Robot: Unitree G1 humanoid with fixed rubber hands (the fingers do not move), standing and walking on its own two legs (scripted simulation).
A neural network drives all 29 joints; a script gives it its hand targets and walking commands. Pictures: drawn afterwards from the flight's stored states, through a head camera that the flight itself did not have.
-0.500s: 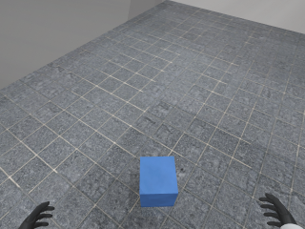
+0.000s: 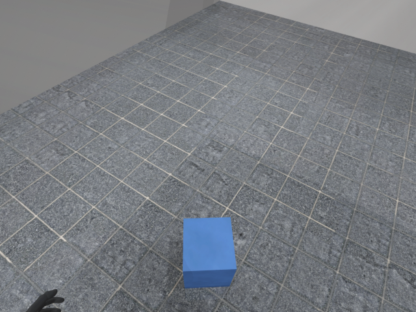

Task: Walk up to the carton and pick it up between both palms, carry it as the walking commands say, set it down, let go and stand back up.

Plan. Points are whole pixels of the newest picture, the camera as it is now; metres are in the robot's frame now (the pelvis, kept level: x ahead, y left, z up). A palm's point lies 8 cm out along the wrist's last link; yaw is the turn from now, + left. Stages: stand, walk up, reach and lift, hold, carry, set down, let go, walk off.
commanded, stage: walk up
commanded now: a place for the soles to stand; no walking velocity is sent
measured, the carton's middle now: (207, 253) +0.46 +0.00 -0.63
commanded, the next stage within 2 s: reach and lift in 1.96 s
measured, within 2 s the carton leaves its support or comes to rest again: neither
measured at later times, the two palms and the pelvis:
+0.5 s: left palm (56, 298) +0.17 +0.29 -0.08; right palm (374, 267) +0.24 -0.34 -0.07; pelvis +0.06 -0.04 +0.00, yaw +1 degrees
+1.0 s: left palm out of the picture +0.14 +0.31 -0.07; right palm (375, 273) +0.23 -0.33 -0.06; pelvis +0.05 -0.03 +0.01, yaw +5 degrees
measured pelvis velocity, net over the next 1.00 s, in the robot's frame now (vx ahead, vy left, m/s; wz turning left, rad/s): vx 0.05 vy -0.03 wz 0.08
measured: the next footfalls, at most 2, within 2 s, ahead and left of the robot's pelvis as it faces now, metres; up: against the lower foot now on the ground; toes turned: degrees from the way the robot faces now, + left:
right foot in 0.48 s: +0.13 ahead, -0.19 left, +0.00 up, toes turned +5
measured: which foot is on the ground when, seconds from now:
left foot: down 0.00-1.00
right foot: down 0.00-0.28, up 0.30-0.46, down 0.48-1.00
